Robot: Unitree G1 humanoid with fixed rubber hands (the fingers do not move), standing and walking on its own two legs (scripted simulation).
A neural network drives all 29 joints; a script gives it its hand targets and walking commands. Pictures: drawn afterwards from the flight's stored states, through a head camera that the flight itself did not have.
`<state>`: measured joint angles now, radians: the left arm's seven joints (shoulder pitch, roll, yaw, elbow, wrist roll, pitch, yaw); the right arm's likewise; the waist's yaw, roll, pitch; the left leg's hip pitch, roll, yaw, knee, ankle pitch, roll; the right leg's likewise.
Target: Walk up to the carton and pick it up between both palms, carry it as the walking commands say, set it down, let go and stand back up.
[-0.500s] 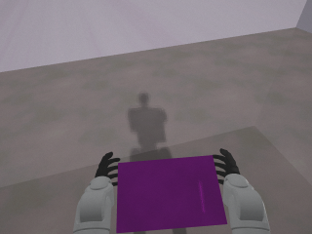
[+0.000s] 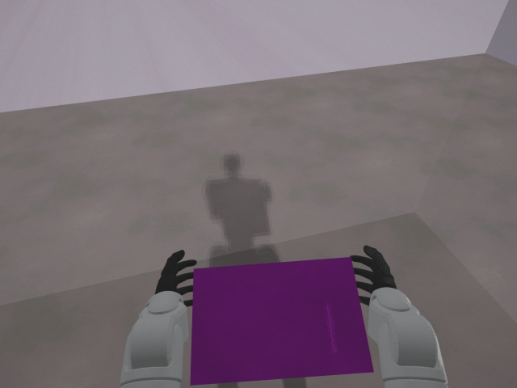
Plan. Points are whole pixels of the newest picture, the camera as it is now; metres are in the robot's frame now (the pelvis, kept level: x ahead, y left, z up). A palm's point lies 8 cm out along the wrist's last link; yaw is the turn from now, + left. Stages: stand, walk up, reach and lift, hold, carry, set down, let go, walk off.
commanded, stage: carry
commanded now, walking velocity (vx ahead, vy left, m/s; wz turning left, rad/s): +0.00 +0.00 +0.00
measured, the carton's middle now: (276, 323) +0.28 +0.00 -0.05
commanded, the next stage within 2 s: none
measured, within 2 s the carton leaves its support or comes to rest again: neither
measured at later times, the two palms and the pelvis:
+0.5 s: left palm (169, 292) +0.27 +0.15 +0.07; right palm (385, 292) +0.27 -0.16 +0.06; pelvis +0.00 +0.00 +0.00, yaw -1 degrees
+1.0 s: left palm (177, 294) +0.28 +0.15 +0.05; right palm (387, 295) +0.27 -0.17 +0.04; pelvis +0.01 -0.01 +0.00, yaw +0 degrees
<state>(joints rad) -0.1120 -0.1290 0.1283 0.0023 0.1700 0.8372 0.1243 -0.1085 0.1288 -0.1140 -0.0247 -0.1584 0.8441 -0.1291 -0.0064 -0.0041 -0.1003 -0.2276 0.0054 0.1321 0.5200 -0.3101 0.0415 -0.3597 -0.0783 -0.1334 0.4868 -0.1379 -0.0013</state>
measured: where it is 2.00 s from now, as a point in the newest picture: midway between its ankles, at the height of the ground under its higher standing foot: outside the picture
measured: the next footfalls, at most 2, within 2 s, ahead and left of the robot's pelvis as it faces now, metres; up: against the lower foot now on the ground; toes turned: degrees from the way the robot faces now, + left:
right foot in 1.98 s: +0.06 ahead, -0.22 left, +0.00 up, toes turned -19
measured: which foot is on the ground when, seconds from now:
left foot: down 0.00-1.00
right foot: down 0.00-1.00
